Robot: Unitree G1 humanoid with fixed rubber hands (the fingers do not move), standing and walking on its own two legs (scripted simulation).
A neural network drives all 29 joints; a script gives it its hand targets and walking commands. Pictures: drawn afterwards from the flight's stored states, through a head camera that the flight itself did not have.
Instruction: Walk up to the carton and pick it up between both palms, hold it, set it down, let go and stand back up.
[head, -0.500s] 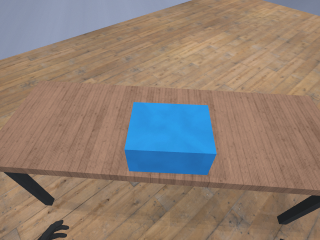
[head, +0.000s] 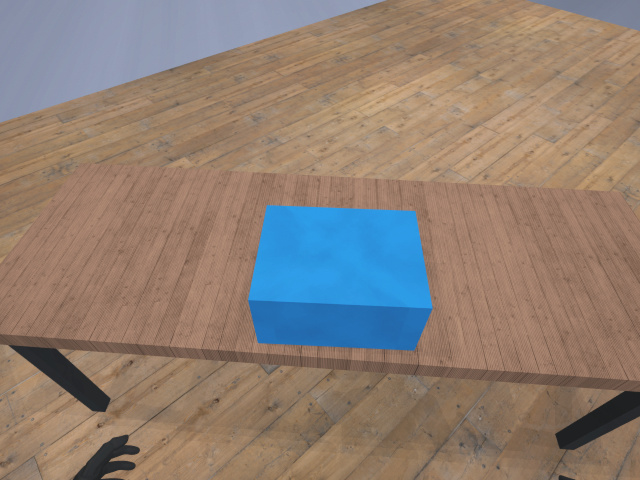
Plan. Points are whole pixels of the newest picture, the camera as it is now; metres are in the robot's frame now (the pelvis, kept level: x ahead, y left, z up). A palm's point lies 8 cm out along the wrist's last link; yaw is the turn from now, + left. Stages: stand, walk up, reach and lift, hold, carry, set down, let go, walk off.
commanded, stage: walk up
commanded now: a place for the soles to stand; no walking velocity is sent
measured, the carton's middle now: (338, 275) +0.51 -0.01 -0.13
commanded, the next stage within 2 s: reach and lift in 0.18 s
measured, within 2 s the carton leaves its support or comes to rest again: neither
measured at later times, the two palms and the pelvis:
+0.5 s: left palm (101, 456) +0.18 +0.29 -0.07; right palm out of the picture +0.15 -0.31 -0.07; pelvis +0.00 +0.00 -0.01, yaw +1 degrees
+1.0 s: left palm (123, 431) +0.20 +0.26 -0.05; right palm (586, 466) +0.18 -0.30 -0.05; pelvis +0.00 +0.00 +0.00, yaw +1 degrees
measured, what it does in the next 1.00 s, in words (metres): stands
